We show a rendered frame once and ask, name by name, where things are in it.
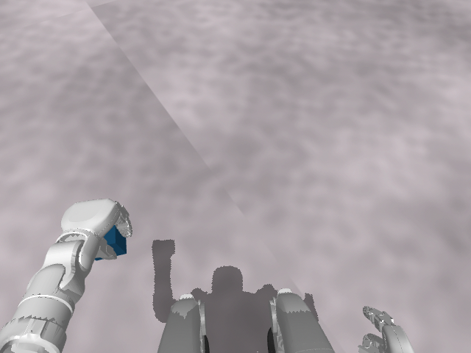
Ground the right robot hand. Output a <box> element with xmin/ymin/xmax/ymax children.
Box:
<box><xmin>358</xmin><ymin>306</ymin><xmax>415</xmax><ymax>353</ymax></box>

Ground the left robot hand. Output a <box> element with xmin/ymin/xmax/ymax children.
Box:
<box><xmin>61</xmin><ymin>199</ymin><xmax>132</xmax><ymax>260</ymax></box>

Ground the cube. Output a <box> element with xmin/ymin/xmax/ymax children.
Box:
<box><xmin>95</xmin><ymin>225</ymin><xmax>127</xmax><ymax>261</ymax></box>

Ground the left robot arm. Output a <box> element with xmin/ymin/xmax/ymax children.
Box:
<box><xmin>0</xmin><ymin>229</ymin><xmax>100</xmax><ymax>353</ymax></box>

